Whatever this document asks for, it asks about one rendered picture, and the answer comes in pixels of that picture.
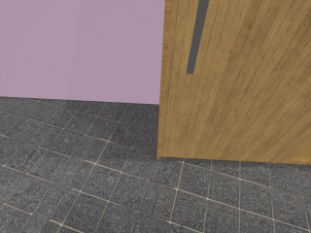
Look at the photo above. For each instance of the handle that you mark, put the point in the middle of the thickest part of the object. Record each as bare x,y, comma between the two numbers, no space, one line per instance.
197,33

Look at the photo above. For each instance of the wardrobe door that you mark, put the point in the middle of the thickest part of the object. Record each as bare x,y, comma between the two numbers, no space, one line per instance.
249,97
306,153

